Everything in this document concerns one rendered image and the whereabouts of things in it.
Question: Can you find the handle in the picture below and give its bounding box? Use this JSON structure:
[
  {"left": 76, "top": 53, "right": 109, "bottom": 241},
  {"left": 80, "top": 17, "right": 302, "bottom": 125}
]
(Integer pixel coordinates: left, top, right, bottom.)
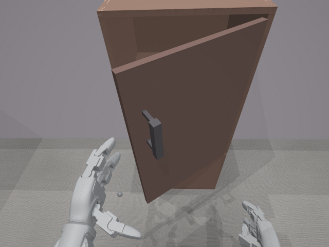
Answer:
[{"left": 142, "top": 109, "right": 164, "bottom": 160}]

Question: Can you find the robot left hand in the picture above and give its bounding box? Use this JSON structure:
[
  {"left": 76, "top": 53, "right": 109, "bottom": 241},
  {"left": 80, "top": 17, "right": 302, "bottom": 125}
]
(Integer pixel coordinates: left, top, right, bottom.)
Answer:
[{"left": 69, "top": 137, "right": 142, "bottom": 239}]

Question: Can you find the left robot forearm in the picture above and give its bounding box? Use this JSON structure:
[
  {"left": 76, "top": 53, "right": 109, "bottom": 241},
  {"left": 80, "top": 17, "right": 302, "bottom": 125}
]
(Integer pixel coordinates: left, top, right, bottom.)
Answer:
[{"left": 54, "top": 222, "right": 96, "bottom": 247}]

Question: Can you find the cupboard door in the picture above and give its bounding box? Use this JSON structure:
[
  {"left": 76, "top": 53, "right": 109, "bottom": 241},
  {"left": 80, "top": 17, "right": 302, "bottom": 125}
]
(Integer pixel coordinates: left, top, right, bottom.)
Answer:
[{"left": 111, "top": 17, "right": 268, "bottom": 204}]

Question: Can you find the robot right hand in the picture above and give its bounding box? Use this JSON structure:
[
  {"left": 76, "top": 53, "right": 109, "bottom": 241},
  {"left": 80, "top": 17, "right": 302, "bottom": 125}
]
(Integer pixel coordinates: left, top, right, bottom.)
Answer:
[{"left": 239, "top": 201, "right": 281, "bottom": 247}]

